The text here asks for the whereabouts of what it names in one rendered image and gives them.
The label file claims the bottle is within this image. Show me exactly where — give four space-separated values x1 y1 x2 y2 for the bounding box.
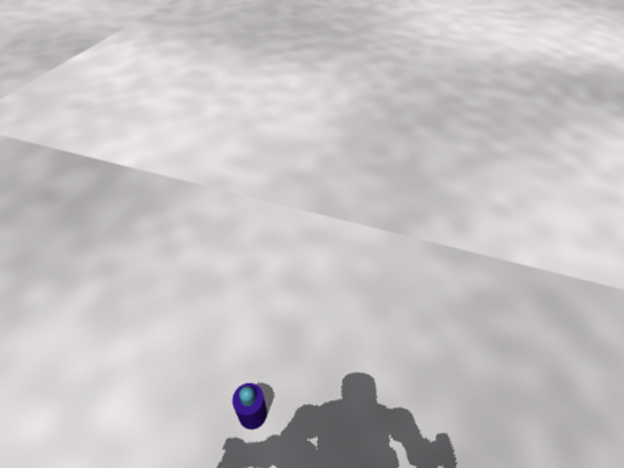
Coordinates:
232 383 267 429

